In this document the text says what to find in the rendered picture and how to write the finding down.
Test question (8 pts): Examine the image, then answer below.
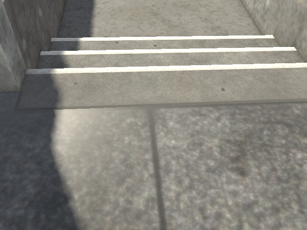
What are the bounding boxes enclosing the stairs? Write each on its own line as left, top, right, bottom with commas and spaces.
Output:
36, 34, 305, 69

